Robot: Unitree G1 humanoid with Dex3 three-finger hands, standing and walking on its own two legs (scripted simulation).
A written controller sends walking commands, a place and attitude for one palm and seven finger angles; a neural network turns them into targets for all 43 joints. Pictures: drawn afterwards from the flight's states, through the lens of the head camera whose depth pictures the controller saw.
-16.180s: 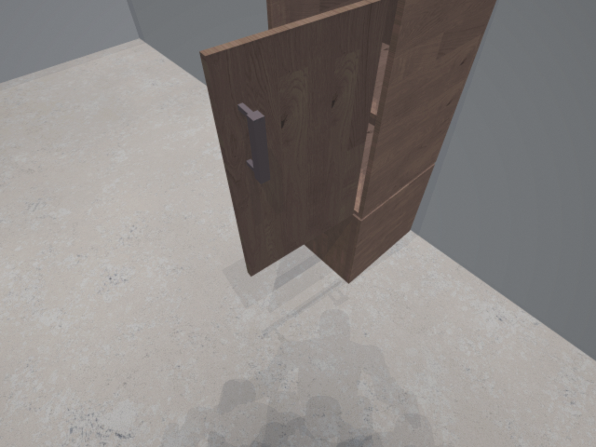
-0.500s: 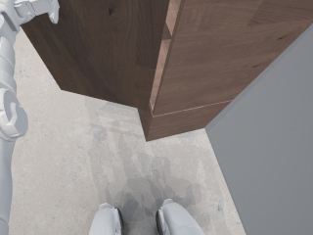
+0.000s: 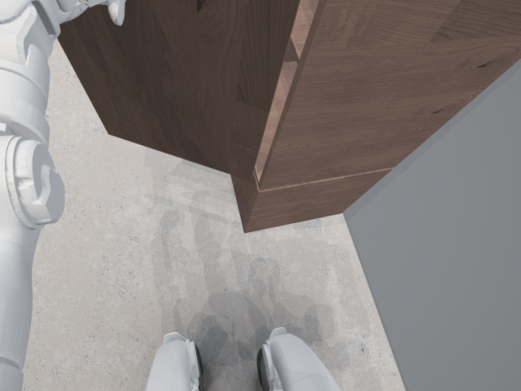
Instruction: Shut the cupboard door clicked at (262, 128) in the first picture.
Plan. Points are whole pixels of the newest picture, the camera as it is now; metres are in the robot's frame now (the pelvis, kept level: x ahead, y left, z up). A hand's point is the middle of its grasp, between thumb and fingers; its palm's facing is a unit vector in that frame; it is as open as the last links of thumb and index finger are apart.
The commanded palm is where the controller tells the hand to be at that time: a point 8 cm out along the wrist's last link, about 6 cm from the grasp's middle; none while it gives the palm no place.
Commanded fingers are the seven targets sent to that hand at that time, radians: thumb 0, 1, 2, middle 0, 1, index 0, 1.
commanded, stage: pull the fist back off the door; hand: left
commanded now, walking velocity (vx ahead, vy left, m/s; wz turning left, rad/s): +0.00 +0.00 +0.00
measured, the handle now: out of the picture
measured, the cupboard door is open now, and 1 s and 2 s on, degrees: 60 53 53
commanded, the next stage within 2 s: draw the hand back to the body in 0.94 s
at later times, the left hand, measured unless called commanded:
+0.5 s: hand out of the picture +0.61 +0.08 +0.17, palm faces +0.02 -1.00 +0.00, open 3.1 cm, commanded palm +0.57 +0.11 +0.17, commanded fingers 0.00 0.90 0.90 -1.30 -1.50 -1.30 -1.50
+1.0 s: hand (123, 28) +0.53 +0.08 +0.16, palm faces +0.01 -1.00 +0.00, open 3.1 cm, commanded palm +0.51 +0.13 +0.17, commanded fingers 0.00 0.90 0.90 -1.30 -1.50 -1.30 -1.50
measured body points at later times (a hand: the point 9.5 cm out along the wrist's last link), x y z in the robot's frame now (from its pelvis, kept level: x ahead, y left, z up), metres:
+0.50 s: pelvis +0.01 -0.01 +0.02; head +0.16 +0.00 +0.44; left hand +0.60 +0.13 +0.17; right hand -0.11 -0.23 -0.08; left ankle +0.05 +0.10 -0.66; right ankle -0.01 -0.14 -0.66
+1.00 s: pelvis +0.03 -0.02 +0.04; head +0.11 -0.02 +0.48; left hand +0.52 +0.14 +0.17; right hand +0.08 -0.28 -0.08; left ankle +0.05 +0.10 -0.66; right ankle -0.01 -0.14 -0.66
